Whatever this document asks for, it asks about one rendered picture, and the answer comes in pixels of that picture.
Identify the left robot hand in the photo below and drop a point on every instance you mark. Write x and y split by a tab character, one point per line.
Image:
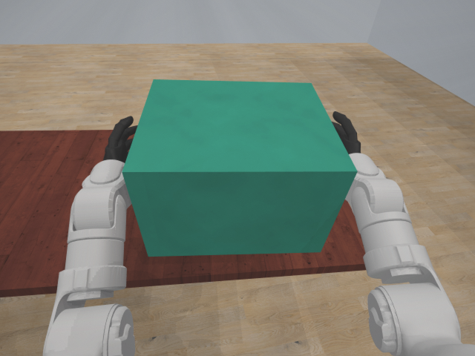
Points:
118	142

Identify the carton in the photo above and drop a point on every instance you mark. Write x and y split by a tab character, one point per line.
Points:
226	167

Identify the right robot hand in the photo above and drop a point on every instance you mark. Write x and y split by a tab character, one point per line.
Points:
347	133

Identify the left robot forearm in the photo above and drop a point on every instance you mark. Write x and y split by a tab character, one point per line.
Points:
96	235

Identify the right robot forearm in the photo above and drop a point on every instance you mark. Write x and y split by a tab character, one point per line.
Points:
392	251

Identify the robot left upper arm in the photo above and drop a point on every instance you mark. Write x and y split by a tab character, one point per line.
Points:
106	330

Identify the robot right upper arm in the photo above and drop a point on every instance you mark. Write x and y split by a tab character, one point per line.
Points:
414	320

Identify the table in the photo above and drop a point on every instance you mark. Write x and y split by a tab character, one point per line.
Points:
40	174

